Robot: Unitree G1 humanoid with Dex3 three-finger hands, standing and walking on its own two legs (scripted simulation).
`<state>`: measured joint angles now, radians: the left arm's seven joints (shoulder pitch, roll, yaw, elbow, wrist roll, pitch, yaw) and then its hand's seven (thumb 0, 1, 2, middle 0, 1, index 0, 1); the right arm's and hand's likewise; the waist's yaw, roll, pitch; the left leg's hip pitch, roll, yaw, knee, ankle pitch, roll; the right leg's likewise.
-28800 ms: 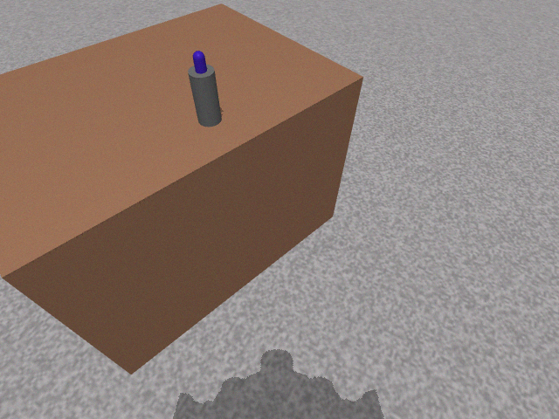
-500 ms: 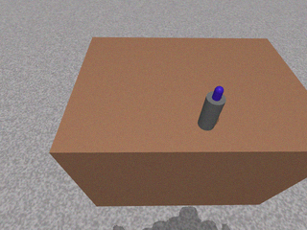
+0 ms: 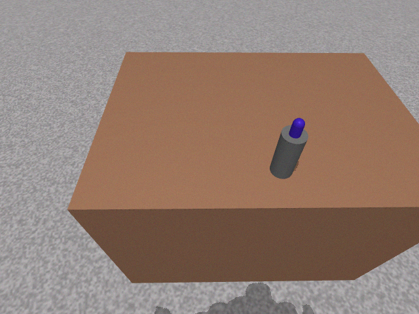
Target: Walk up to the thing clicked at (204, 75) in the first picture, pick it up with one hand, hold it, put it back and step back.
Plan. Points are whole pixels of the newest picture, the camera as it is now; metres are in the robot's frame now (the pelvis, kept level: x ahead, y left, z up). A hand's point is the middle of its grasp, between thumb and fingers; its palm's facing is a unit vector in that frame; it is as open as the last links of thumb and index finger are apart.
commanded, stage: stand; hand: right
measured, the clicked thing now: (289, 147) +0.47 -0.18 +0.01
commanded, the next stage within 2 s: step back in 0.22 s
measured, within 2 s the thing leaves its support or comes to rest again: neither
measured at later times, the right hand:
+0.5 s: hand out of the picture +0.06 -0.28 -0.17, palm faces +0.00 +0.92 -0.38, open 7.4 cm
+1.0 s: hand out of the picture -0.07 -0.26 -0.16, palm faces +0.02 +0.91 -0.42, open 7.4 cm
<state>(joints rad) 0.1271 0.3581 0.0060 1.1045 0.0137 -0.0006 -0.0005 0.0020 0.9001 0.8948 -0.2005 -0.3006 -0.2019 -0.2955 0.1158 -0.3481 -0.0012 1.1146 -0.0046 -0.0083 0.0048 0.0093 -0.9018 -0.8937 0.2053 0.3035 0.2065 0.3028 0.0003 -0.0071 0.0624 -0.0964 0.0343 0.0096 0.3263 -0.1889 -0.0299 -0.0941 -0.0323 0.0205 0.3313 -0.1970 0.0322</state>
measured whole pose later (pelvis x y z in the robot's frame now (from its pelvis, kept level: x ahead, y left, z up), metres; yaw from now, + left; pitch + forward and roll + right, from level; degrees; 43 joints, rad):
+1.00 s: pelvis -0.14 +0.02 -0.02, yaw -4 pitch -1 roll +0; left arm 0.13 0.39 0.08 0.84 0.02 0.06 0.01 0.00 0.90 0.89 -0.20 -0.30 -0.20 -0.30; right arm 0.15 -0.37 -0.04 0.86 -0.02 0.03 -0.02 0.01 -0.90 -0.89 0.21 0.30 0.21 0.30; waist -0.01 -0.03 0.20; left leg -0.31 0.03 0.03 0.64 -0.30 0.01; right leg -0.30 0.05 0.08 0.76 -0.44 0.01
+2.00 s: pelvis -0.43 -0.01 -0.02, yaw -3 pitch -2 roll +2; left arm 0.23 0.35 0.07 0.84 0.05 0.06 0.00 0.00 0.90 0.89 -0.20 -0.30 -0.21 -0.30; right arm 0.18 -0.42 -0.05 0.86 0.00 0.05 -0.03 0.01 -0.90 -0.89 0.21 0.30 0.21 0.30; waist 0.03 0.02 0.13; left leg -0.50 -0.12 -0.13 1.09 -0.46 -0.02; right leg -0.27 -0.02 0.01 0.62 -0.32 -0.02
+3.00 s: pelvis -0.65 -0.02 -0.02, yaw -1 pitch -3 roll +1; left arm 0.20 0.41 0.06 0.99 0.03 0.00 -0.02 0.00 0.90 0.89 -0.20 -0.30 -0.20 -0.30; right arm 0.22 -0.34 -0.04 0.98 -0.04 -0.02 0.02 0.01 -0.90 -0.89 0.21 0.30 0.21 0.30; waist 0.00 -0.03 0.06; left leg -0.24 -0.01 -0.03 0.55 -0.26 -0.01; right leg -0.27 -0.03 -0.01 0.65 -0.43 -0.02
